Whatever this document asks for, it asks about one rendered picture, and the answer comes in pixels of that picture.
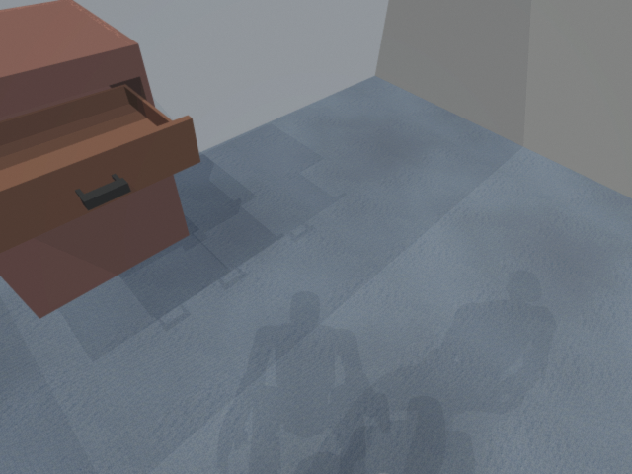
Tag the drawer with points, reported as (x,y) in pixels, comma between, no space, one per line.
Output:
(47,154)

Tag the handle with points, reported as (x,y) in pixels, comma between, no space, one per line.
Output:
(101,195)

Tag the cabinet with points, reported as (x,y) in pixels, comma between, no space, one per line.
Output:
(55,52)

